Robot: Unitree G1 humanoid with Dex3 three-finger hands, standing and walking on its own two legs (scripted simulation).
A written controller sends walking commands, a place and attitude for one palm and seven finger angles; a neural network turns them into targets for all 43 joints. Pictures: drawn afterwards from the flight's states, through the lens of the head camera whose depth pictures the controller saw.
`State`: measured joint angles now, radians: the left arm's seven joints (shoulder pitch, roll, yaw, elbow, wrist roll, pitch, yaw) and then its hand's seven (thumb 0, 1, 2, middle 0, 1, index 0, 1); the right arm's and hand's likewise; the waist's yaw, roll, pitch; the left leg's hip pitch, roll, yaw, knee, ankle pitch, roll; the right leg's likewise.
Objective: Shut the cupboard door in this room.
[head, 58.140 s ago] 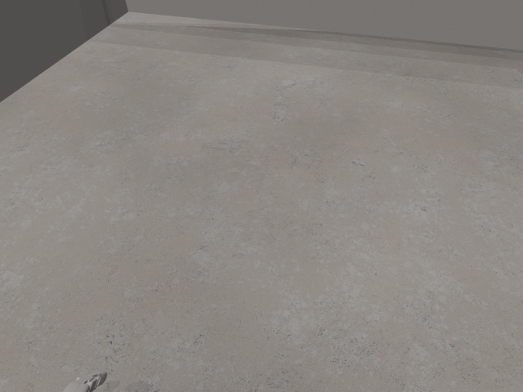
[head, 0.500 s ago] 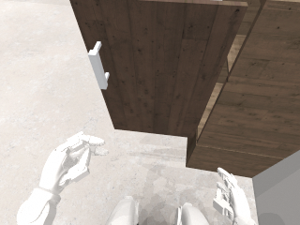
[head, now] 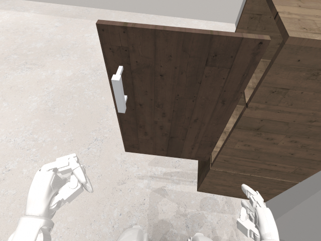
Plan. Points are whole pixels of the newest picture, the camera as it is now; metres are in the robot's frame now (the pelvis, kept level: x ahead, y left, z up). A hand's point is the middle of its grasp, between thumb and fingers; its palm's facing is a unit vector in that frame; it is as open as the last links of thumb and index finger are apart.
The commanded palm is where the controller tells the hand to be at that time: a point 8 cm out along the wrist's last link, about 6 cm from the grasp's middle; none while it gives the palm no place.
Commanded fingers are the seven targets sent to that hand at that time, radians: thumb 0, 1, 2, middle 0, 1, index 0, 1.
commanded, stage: raise the hand and make a fist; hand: left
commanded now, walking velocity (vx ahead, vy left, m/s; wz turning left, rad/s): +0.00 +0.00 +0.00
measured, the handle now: (121, 90) +0.48 +0.16 +0.09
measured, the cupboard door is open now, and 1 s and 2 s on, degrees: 92 92 92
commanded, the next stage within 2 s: bring the fist close to the handle in 0.72 s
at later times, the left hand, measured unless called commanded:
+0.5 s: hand (87, 177) +0.23 +0.18 +0.08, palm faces -0.05 -1.00 -0.03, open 3.1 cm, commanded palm +0.21 +0.23 +0.09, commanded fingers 0.00 0.90 0.90 -1.30 -1.50 -1.30 -1.50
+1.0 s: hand (94, 168) +0.25 +0.16 +0.09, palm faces +0.02 -1.00 -0.07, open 3.1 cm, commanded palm +0.24 +0.21 +0.09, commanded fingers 0.00 0.90 0.90 -1.30 -1.50 -1.30 -1.50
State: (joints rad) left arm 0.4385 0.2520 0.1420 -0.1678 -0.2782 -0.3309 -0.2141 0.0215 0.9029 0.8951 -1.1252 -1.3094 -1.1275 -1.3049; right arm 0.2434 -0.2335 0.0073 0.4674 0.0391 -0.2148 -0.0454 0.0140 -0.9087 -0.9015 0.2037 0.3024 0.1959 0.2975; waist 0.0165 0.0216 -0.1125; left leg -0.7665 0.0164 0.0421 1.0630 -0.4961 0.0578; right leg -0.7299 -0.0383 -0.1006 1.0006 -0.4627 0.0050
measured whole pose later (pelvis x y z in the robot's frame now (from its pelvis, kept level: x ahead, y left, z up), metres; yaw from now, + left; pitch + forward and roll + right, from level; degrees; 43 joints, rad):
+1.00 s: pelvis +0.00 -0.03 +0.01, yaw +1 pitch +9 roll -1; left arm 0.26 0.26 0.17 0.01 -0.28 -0.34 -0.25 0.02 0.90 0.90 -1.30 -1.50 -1.30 -1.50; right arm 0.25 -0.26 0.03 0.54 0.04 -0.22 -0.05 0.01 -0.91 -0.90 0.21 0.30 0.20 0.30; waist 0.01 0.04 -0.09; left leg -0.68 0.02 0.01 0.97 -0.46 0.01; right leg -0.65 -0.02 -0.13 0.94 -0.45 -0.04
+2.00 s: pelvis +0.02 -0.02 +0.02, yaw -1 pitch +12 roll +0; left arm -0.28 0.22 0.16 0.50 -0.18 -0.35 -0.12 0.02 0.91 0.90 -1.30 -1.50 -1.30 -1.50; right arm 0.30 -0.25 0.00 0.62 0.04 -0.09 0.00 0.01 -0.91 -0.90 0.20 0.30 0.20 0.30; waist -0.04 0.02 -0.10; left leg -0.65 0.02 0.07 0.88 -0.44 0.03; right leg -0.66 -0.02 -0.07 0.87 -0.42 -0.01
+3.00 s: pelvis +0.00 -0.02 +0.01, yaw +0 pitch +15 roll -1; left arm -0.74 0.36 0.20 1.03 -0.17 -0.40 -0.30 0.02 0.90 0.90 -1.30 -1.50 -1.33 -1.50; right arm 0.33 -0.27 0.01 0.67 0.04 -0.04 -0.02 0.01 -0.91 -0.90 0.20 0.30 0.20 0.30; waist -0.10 0.02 -0.08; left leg -0.78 0.02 0.05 0.94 -0.42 0.03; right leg -0.77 -0.03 -0.09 0.92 -0.41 -0.02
